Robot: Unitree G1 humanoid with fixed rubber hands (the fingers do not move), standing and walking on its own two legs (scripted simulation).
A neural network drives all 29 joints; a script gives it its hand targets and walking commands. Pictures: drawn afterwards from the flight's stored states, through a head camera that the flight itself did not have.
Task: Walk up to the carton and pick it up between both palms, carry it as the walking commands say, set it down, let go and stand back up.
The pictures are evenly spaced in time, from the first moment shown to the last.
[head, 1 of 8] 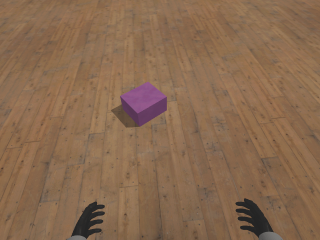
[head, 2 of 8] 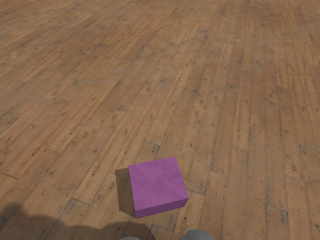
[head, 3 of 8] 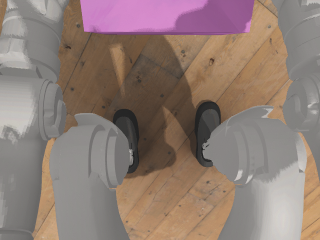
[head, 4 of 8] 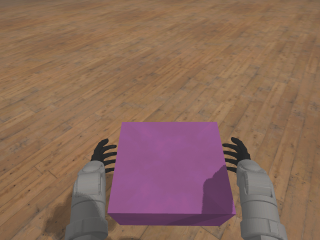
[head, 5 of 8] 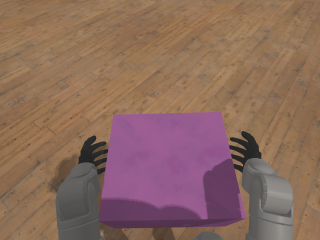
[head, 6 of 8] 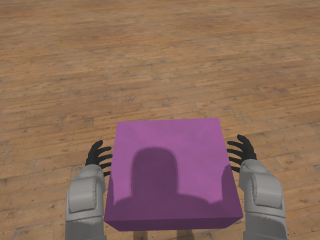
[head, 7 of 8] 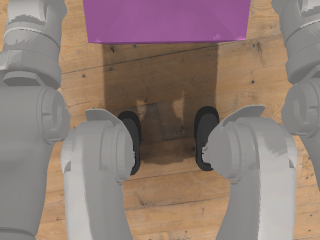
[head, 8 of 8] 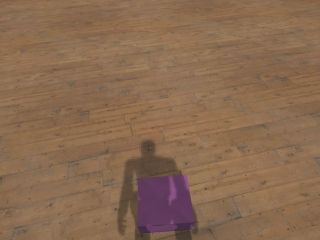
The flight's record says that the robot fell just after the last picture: no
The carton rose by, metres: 0.70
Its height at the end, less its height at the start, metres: +0.00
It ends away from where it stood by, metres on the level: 2.93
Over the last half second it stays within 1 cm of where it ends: yes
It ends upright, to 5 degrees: yes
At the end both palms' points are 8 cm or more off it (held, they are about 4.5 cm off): yes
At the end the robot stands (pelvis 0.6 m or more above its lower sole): yes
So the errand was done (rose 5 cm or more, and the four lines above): yes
